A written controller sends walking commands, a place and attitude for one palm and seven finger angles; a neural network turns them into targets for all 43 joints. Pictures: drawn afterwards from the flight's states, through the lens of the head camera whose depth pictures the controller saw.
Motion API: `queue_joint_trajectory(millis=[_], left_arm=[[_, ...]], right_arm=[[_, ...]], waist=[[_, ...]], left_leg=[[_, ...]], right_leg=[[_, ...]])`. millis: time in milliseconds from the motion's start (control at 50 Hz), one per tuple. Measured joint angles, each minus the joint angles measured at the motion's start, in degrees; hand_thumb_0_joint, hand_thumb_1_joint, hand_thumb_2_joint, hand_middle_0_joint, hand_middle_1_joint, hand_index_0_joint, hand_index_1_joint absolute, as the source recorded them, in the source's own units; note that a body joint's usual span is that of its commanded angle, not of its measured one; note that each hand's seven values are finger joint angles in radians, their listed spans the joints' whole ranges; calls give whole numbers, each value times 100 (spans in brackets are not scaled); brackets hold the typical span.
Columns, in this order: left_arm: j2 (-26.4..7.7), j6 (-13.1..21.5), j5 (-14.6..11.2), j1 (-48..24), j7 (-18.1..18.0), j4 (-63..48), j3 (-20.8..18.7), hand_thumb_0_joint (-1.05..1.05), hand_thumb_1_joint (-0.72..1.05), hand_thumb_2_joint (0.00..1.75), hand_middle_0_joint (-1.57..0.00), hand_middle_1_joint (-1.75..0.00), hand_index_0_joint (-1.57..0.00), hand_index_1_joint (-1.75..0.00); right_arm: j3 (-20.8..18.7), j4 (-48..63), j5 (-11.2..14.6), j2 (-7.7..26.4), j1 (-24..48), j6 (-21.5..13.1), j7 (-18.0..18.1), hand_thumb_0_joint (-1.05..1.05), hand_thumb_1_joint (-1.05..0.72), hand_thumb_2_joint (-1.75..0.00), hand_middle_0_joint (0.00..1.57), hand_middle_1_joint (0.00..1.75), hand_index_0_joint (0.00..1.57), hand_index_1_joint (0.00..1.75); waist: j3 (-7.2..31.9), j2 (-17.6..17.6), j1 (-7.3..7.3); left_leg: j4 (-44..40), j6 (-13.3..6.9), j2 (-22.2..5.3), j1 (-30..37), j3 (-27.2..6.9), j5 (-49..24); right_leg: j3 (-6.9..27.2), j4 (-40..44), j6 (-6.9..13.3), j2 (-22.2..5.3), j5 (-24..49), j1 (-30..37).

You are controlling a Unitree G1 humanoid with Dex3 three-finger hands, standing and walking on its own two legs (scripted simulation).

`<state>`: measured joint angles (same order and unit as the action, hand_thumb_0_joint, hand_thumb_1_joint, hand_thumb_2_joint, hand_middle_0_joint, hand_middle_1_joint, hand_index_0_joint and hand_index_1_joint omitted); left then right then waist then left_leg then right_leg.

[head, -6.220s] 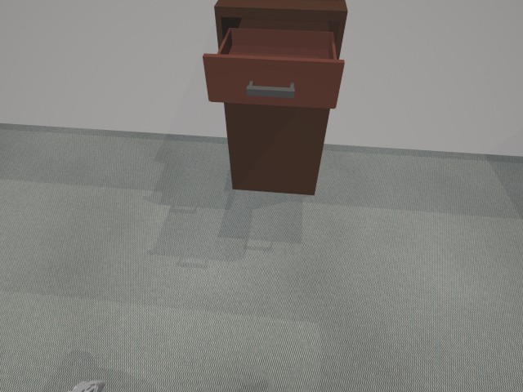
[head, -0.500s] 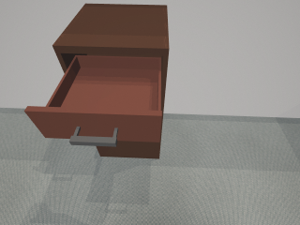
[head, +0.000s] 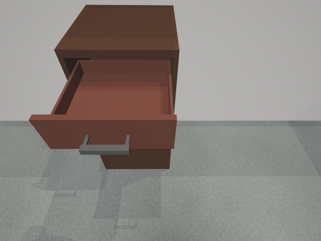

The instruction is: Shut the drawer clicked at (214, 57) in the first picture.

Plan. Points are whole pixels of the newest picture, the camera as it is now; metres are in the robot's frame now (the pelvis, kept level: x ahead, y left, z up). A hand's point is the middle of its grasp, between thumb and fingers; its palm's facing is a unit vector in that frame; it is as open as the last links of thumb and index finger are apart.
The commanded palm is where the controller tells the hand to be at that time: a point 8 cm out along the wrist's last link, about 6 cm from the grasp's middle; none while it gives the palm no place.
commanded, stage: look again from close up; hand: left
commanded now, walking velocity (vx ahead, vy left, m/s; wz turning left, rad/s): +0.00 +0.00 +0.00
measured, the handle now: (106, 143) +0.36 +0.18 +0.02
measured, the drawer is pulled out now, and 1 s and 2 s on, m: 0.30 0.30 0.30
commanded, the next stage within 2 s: shuffle to correct the standing spot in 0.42 s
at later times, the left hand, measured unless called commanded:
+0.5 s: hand out of the picture +0.05 +0.16 -0.16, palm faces +0.00 -0.97 -0.24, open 7.3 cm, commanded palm none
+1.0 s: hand out of the picture +0.06 +0.14 -0.18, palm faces +0.07 -0.98 -0.20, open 7.3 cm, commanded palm none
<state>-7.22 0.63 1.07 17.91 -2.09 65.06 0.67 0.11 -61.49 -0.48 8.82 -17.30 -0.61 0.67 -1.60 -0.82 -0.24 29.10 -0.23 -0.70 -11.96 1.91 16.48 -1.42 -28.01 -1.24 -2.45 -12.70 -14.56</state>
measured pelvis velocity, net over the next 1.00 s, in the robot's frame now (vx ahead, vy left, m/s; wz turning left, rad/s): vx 0.08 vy -0.03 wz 0.04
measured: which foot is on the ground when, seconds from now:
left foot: down 0.00-1.00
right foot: down 0.00-1.00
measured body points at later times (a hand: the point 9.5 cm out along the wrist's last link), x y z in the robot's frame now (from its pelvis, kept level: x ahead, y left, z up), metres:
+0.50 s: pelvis +0.02 -0.02 +0.00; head +0.03 -0.04 +0.45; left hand +0.05 +0.21 -0.15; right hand +0.01 -0.23 -0.17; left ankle -0.01 +0.11 -0.74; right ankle +0.02 -0.14 -0.74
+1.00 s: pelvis +0.08 -0.03 -0.01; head +0.11 -0.04 +0.44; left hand +0.05 +0.19 -0.17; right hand +0.06 -0.24 -0.18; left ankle -0.01 +0.11 -0.73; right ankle +0.02 -0.14 -0.74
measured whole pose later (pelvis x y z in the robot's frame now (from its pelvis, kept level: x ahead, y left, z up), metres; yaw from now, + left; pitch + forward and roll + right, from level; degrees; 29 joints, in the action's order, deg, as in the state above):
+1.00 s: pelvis +0.08 -0.03 -0.01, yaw +2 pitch +0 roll +1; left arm -8.1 2.0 0.8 17.4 -1.7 63.9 -1.0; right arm 0.9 -63.9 -0.2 7.8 -17.8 -0.8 1.9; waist -3.6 -0.2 -0.3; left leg 35.9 1.2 -2.5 -9.3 1.9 23.7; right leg -4.0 -35.8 0.9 -1.8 -24.1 -11.4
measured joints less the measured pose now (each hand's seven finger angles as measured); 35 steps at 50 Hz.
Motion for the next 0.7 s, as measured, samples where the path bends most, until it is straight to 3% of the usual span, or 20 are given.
queue_joint_trajectory(millis=[260, 560, 700], left_arm=[[-140, -9, -53, -198, 36, -307, -24, 0, 91, 90, -20, -30, -20, -30], [-181, -9, -63, -402, 39, -262, -50, 1, 92, 90, -20, -30, -21, -30], [-182, -62, -9, -235, 122, -267, -98, 1, 92, 90, -20, -30, -21, -30]], right_arm=[[135, 45, -1, -19, -196, -51, 1, 1, -92, -90, 20, 29, 20, 30], [110, -152, 0, 107, 79, -41, 49, 0, -91, -90, 20, 29, 20, 30], [78, -127, -58, 111, -2, 46, 4, 0, -91, -90, 20, 29, 20, 30]], waist=[[62, -202, -54], [-123, -76, -37], [-58, -2, -32]], left_leg=[[-148, 11, 65, 237, 82, 37], [-359, 156, -60, 414, 22, -8], [10, 158, -92, 261, -127, 260]], right_leg=[[93, -229, -5, -59, -220, 33], [17, -123, 124, 64, -249, 173], [-131, -396, 182, 76, -526, 125]])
